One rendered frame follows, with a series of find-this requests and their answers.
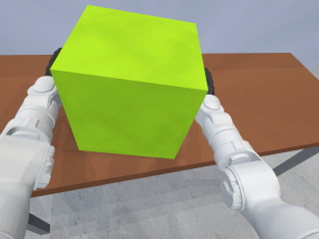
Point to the left robot forearm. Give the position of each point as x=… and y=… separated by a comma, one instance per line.
x=37, y=116

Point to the robot left hand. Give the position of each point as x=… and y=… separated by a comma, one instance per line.
x=51, y=62

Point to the robot left upper arm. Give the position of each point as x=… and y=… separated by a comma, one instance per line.
x=25, y=165

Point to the robot right hand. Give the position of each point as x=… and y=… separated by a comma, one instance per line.
x=209, y=82

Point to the carton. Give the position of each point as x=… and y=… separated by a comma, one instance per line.
x=130, y=83

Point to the robot right upper arm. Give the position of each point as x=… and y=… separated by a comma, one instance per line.
x=252, y=189

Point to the table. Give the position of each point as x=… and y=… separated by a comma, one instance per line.
x=272, y=99

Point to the right robot forearm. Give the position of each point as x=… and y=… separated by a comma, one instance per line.
x=228, y=146

